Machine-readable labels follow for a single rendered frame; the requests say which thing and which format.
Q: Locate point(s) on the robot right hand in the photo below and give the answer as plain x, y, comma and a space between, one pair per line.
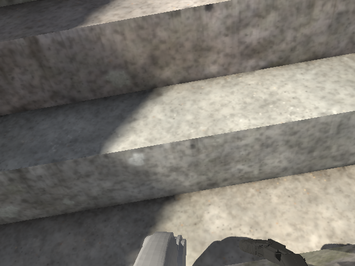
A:
272, 251

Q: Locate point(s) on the robot left thigh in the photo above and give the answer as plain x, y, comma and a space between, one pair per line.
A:
162, 249

